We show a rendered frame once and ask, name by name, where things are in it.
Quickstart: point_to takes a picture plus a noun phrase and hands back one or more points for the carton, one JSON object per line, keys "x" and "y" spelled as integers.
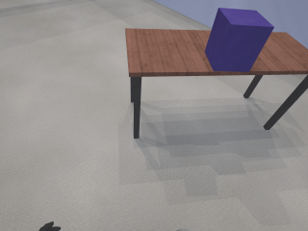
{"x": 236, "y": 39}

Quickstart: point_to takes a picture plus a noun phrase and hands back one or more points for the table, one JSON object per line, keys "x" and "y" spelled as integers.
{"x": 174, "y": 53}

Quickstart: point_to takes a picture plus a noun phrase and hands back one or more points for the robot left hand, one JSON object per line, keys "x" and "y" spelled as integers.
{"x": 49, "y": 227}

